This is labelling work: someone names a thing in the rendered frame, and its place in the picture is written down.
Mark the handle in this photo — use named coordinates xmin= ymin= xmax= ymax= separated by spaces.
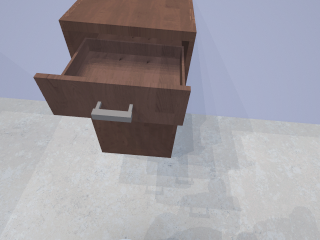
xmin=91 ymin=101 xmax=133 ymax=123

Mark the cabinet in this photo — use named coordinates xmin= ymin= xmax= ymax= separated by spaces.
xmin=58 ymin=0 xmax=197 ymax=158

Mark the drawer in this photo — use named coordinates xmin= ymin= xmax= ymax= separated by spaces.
xmin=33 ymin=37 xmax=191 ymax=126

